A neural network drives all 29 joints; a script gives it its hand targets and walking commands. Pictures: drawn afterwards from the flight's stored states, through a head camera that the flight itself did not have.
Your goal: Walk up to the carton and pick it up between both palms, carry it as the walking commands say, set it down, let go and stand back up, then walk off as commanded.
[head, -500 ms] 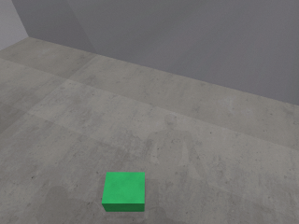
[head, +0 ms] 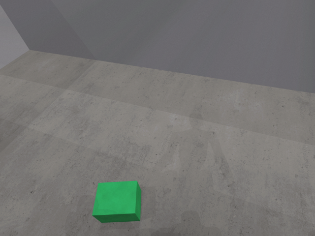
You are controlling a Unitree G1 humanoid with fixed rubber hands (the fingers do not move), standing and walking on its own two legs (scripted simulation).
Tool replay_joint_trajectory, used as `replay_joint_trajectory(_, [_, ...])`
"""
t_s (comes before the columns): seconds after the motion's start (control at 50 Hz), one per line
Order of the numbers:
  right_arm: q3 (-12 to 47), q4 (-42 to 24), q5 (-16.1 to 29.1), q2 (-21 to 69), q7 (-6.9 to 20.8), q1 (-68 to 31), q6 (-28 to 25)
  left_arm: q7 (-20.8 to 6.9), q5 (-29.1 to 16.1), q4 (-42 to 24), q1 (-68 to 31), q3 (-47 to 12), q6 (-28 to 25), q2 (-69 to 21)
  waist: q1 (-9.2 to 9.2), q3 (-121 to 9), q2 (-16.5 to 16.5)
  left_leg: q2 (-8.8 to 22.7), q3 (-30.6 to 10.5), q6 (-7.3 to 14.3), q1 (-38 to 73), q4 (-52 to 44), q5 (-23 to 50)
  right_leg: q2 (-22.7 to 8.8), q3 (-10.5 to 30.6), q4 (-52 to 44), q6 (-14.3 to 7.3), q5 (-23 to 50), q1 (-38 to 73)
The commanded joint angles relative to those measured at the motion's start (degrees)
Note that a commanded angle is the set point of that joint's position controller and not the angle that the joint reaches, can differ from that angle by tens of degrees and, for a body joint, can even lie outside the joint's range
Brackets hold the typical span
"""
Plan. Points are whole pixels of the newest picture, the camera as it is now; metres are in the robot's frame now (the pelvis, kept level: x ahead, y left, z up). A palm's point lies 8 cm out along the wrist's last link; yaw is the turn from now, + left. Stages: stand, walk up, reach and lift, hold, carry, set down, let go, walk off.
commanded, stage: walk off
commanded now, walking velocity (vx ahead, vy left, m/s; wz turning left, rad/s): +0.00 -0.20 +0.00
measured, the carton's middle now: (119, 201) +0.45 +0.32 -0.70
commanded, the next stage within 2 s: none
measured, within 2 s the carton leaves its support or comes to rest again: neither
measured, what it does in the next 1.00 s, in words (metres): steps to the right: left foot, then right foot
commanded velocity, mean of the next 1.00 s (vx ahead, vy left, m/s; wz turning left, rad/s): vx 0.00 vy -0.20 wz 0.00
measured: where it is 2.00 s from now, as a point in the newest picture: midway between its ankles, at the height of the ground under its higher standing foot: outside the picture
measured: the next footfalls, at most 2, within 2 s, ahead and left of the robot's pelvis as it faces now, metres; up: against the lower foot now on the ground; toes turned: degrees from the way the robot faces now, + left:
left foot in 0.24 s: +0.02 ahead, +0.04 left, +0.00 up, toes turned +6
right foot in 0.58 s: +0.08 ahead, -0.31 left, +0.00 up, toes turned -5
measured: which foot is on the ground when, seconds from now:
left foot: up 0.00-0.22, down 0.24-0.58, up 0.60-0.96, down 0.98-1.00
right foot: down 0.00-0.24, up 0.26-0.56, down 0.58-0.98, up 1.00-1.00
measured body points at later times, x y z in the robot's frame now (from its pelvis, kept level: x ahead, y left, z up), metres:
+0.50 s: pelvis +0.02 -0.12 +0.00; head +0.05 -0.12 +0.45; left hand +0.08 +0.15 -0.15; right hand +0.01 -0.40 -0.14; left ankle -0.02 +0.04 -0.74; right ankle +0.02 -0.28 -0.70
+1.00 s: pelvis +0.03 -0.26 -0.01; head +0.04 -0.24 +0.44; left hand +0.08 -0.03 -0.17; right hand +0.09 -0.52 -0.15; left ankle +0.01 -0.18 -0.75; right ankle +0.04 -0.31 -0.74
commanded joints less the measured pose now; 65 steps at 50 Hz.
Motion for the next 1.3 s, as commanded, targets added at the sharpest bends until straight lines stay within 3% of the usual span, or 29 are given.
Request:
replay_joint_trajectory(0.0, [0.15, -1.92, 0.21, -1.74, -0.62, 1.89, -0.38, 0.89, 0.21, -1.28, 2.28, 0.96, -0.76, 7.06, 0.45, -0.86, -9.84, 0.67, 1.0, 0.55, -0.02, -8.76, -1.02, -12.88, 13.41, -9.84, -7.36, 6.37, 2.96])
replay_joint_trajectory(0.1, [1.25, -1.6, 0.91, -1.36, -1.66, 1.81, -0.93, 0.89, -0.01, -0.34, 3.5, 0.46, -0.38, 5.98, 0.63, -1.42, -7.34, -0.12, 2.17, 2.48, 5.83, -20.88, -0.3, -13.25, 16.15, -10.72, -8.28, 8.75, 4.52])
replay_joint_trajectory(0.16, [1.7, 0.37, 0.96, -0.41, -1.74, 7.1, -1.57, 0.89, -0.57, 0.65, 3.27, 0.81, -0.06, 7.27, -2.9, -1.52, -3.86, 1.25, 1.98, 3.9, 13.41, -33.43, 7.91, -11.5, 14.57, -9.06, -5.79, 8.62, 1.36])
replay_joint_trajectory(0.18, [1.51, 0.92, 0.53, -1.51, -1.84, 9.19, -2.14, 0.92, -1.15, 0.86, 3.65, 1.27, 0.29, 8.12, -4.08, -0.35, -1.25, 4.07, -0.14, 4.07, 18.62, -43.74, 13.62, -9.43, 12.65, -6.7, -2.97, 4.0, -2.63])
replay_joint_trajectory(0.2, [0.28, 0.88, -0.67, -6.37, -2.21, 10.78, -2.57, 0.65, -1.82, -0.19, 3.53, 1.09, -0.15, 6.55, -4.73, -1.05, 8.97, 17.19, -15.66, 6.84, 25.44, -50.01, 11.75, -4.56, 8.3, 4.77, 1.24, -1.63, -11.26])
replay_joint_trajectory(0.22, [0.23, -0.15, -0.69, -7.09, -1.82, 7.11, -2.14, 0.38, -1.0, -0.45, 4.65, 1.4, -0.41, 5.93, -1.87, 2.21, 14.23, 27.5, -26.5, 11.06, 25.11, -51.82, 18.7, 1.58, 3.06, 18.58, 4.04, -16.03, -20.75])
replay_joint_trajectory(0.24, [-0.07, 0.2, -0.95, -8.46, -2.31, 7.3, -2.34, 0.08, 0.66, -1.84, 0.45, 1.74, 0.14, 7.45, -2.94, 4.21, 10.03, 30.42, -26.72, 16.18, 16.53, -52.35, 30.21, 0.09, 7.15, 30.61, 3.98, -15.34, -19.02])
replay_joint_trajectory(0.28, [0.69, -1.11, -0.47, -4.2, -2.0, 2.98, -3.01, -0.11, 0.54, -0.48, 2.94, 2.46, -0.02, 7.51, -0.02, 2.89, -0.04, 22.58, -15.32, 13.58, 14.72, -50.43, 30.52, 0.16, 10.39, 38.04, 5.54, -10.51, -17.32])
replay_joint_trajectory(0.32, [0.88, -2.3, -0.16, -4.18, -1.68, -0.44, -3.87, -0.73, 0.69, 1.27, 6.36, 2.65, 0.24, 7.56, 1.34, 1.2, 2.04, 18.13, -7.49, 10.42, 18.71, -46.88, 38.43, 0.25, 9.32, 39.03, 7.41, -7.88, -18.35])
replay_joint_trajectory(0.36, [0.57, -0.94, -0.11, -4.92, -1.12, 3.69, -4.07, -1.02, 0.11, 0.64, 4.28, 2.14, 0.42, 5.5, -0.75, -0.56, 4.48, 16.05, -4.82, 9.33, 20.89, -44.09, 44.69, -0.37, 7.59, 34.86, 9.28, -7.13, -17.1])
replay_joint_trajectory(0.46, [-1.12, 0.19, -0.87, -7.79, 0.11, 5.98, -3.28, -2.79, -0.89, -2.75, -2.27, 0.45, 0.99, 3.26, -4.01, 0.09, 11.23, 13.24, -0.17, 5.72, 17.79, -41.73, 38.11, -2.25, 0.74, 13.57, 10.29, -6.87, -8.24])
replay_joint_trajectory(0.5, [-2.15, -0.16, -0.86, -10.39, 0.41, 5.29, -2.88, -2.69, -0.66, -2.48, -0.98, 1.19, 0.84, 5.25, -3.07, -0.5, 10.75, 13.68, -1.08, 4.36, 14.32, -39.65, 34.31, -1.58, -1.8, 5.78, 9.25, -4.04, -0.98])
replay_joint_trajectory(0.54, [-2.05, -1.02, -1.12, -9.12, 0.39, 3.58, -2.99, -2.07, -0.14, 0.63, 6.35, 2.51, 0.3, 8.72, 0.62, -2.76, -0.22, 11.31, 0.02, 1.68, 8.73, -31.35, 26.35, -1.87, -1.29, -3.46, 7.36, 2.57, 10.17])
replay_joint_trajectory(0.56, [-1.33, -1.72, -1.53, -6.02, 0.46, 5.96, -3.07, -1.87, 0.27, 1.74, 10.59, 3.95, -0.27, 14.25, 2.27, -6.12, -15.41, 5.3, 3.62, -0.86, 0.91, -19.32, 8.35, -10.6, 6.89, -7.31, 4.99, 14.18, 18.53])
replay_joint_trajectory(0.58, [-0.03, -3.41, -0.31, -0.91, -0.3, 2.15, -2.25, -1.08, 0.53, 0.91, 12.63, 4.44, -0.82, 18.69, 5.61, -7.46, -28.59, -2.15, 3.48, -2.03, -5.95, -4.41, -13.72, -20.6, 17.74, -8.03, -2.85, 26.32, 15.37])
replay_joint_trajectory(0.6, [0.47, -4.14, 0.72, -1.38, -1.16, -0.39, -1.1, -0.88, 0.94, 0.29, 10.65, 3.84, -1.13, 15.04, 6.61, -6.27, -25.96, -0.16, -3.24, -1.21, -3.18, 2.61, -12.98, -20.66, 18.55, -8.73, -7.77, 22.03, 7.47])
replay_joint_trajectory(0.64, [-0.87, -2.2, 1.05, -3.83, -0.4, 1.04, -0.6, -0.04, -0.07, -1.87, 3.0, 2.42, -0.54, 10.68, 1.26, -2.6, -11.75, -0.43, -5.68, 0.63, -4.84, 7.33, -7.3, -15.54, 10.03, -7.07, -4.58, 18.22, 4.48])
replay_joint_trajectory(0.66, [-0.89, -1.73, 0.76, -3.72, 0.01, 2.11, -0.62, 0.54, 0.09, -2.91, 0.36, 2.22, -0.53, 10.33, -0.44, -2.43, -10.16, 0.27, -4.0, 0.41, -3.95, 6.02, -3.12, -13.44, 8.57, -6.74, -3.52, 17.37, 4.2])
replay_joint_trajectory(0.8, [1.03, -2.36, 0.48, 0.31, -0.58, 1.87, -0.95, 0.98, 0.08, -2.02, 1.62, 0.74, -0.74, 7.52, 0.25, -1.21, -11.64, 0.51, 1.81, 1.1, 3.9, -15.02, -1.37, -13.66, 13.39, -9.29, -7.89, 8.19, 1.45])
replay_joint_trajectory(0.9, [1.8, -0.41, 0.6, 0.5, -1.59, 6.24, -1.73, 0.97, -0.67, -0.63, 1.77, 0.67, -0.18, 7.29, -2.15, -2.52, -5.83, 1.23, 2.78, 3.12, 13.04, -32.67, 8.01, -12.49, 13.33, -7.21, -6.28, 10.26, 1.85])
replay_joint_trajectory(0.92, [2.13, 0.42, 0.35, 0.48, -1.75, 9.04, -2.21, 0.97, -1.32, -0.33, 1.9, 1.05, -0.08, 8.13, -3.97, -0.85, -2.5, 3.81, 0.83, 3.24, 18.09, -42.69, 16.16, -10.24, 11.34, -5.04, -3.34, 6.75, -2.36])
replay_joint_trajectory(0.94, [0.98, 0.3, -0.71, -4.64, -1.68, 10.66, -2.74, 0.58, -1.97, -0.82, 3.27, 0.79, -0.47, 6.4, -4.12, -1.75, 7.61, 16.15, -13.52, 5.47, 24.83, -49.18, 14.18, -5.93, 8.18, 4.75, 0.67, 0.83, -10.22])
replay_joint_trajectory(0.96, [0.47, -0.96, -0.58, -7.45, -1.32, 7.42, -2.49, 0.39, -1.3, -0.8, 5.32, 1.07, -0.58, 5.56, -1.65, 1.15, 14.04, 26.53, -24.83, 9.23, 26.46, -51.23, 20.01, 0.51, 2.75, 17.37, 3.31, -16.28, -20.43])
replay_joint_trajectory(0.98, [-0.15, -0.52, -0.84, -10.02, -2.0, 7.46, -2.49, 0.2, 0.28, -2.16, 0.39, 1.8, -0.02, 8.05, -2.56, 3.79, 8.28, 29.51, -24.25, 15.31, 17.63, -51.13, 33.55, 0.08, 6.61, 29.9, 3.85, -16.35, -18.49])
replay_joint_trajectory(1.02, [0.74, -1.22, -0.41, -4.71, -1.6, 4.04, -3.23, -0.07, 0.42, -1.23, 1.03, 2.5, -0.06, 8.7, -0.64, 3.52, 1.12, 22.99, -15.4, 13.17, 14.53, -50.14, 34.15, -0.73, 10.58, 36.4, 5.41, -10.7, -16.54])
replay_joint_trajectory(1.06, [0.78, -2.79, -0.05, -4.61, -1.2, -0.41, -3.96, -1.06, 0.37, 1.26, 6.03, 2.47, 0.51, 7.31, 1.51, 1.27, 3.05, 17.7, -6.76, 9.53, 18.25, -47.36, 37.61, -0.12, 9.33, 38.14, 7.11, -7.32, -17.45])
replay_joint_trajectory(1.16, [-0.04, -0.62, -0.5, -5.95, -0.57, 5.73, -4.13, -1.9, -0.39, -1.14, 0.47, 1.31, 1.18, 3.59, -1.68, -0.73, 6.73, 15.84, -2.59, 8.11, 21.96, -43.78, 43.84, -2.23, 5.31, 27.76, 10.41, -5.6, -16.24])
replay_joint_trajectory(1.24, [-1.62, -0.46, -0.99, -8.6, 0.57, 5.92, -3.05, -2.95, -1.17, -3.32, -3.28, 0.53, 1.05, 4.51, -4.11, -0.52, 11.81, 13.92, -0.86, 5.94, 16.09, -42.12, 34.36, -2.08, -0.2, 11.51, 10.14, -6.74, -5.16])
replay_joint_trajectory(1.28, [-2.26, -1.1, -0.81, -9.72, 0.69, 3.8, -2.88, -2.52, -0.91, -1.62, 1.18, 1.77, 0.85, 7.14, -1.52, -1.12, 8.64, 13.91, -1.1, 3.64, 11.97, -38.37, 29.89, -2.45, -1.4, 0.7, 8.61, -0.69, 3.48])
